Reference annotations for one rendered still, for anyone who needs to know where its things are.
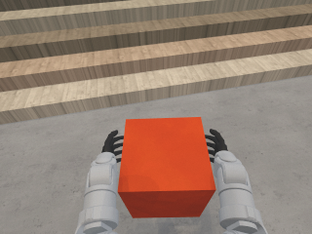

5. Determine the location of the robot right forearm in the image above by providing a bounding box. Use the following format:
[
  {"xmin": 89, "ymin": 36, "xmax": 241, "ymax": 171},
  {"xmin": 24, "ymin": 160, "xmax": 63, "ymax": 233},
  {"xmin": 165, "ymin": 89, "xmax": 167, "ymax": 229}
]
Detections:
[{"xmin": 214, "ymin": 150, "xmax": 268, "ymax": 234}]

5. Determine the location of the robot left hand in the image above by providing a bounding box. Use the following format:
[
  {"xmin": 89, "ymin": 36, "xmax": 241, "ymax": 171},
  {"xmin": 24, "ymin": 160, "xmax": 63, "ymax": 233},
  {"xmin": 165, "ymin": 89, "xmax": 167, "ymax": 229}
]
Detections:
[{"xmin": 101, "ymin": 130, "xmax": 124, "ymax": 163}]

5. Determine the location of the robot right hand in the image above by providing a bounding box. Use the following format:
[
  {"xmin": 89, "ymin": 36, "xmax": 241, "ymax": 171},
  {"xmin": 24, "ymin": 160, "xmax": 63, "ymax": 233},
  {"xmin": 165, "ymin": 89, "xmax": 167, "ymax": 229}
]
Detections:
[{"xmin": 205, "ymin": 129, "xmax": 228, "ymax": 163}]

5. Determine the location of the robot left forearm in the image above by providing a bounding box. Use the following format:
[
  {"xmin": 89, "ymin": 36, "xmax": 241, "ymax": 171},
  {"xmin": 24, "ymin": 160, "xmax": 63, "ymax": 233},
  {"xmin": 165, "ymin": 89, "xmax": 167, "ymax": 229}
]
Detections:
[{"xmin": 75, "ymin": 152, "xmax": 119, "ymax": 234}]

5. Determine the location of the carton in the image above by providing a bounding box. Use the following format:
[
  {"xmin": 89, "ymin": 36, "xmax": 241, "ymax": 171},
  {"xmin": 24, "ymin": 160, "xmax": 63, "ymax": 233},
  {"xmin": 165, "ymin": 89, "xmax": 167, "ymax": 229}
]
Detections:
[{"xmin": 117, "ymin": 117, "xmax": 216, "ymax": 218}]

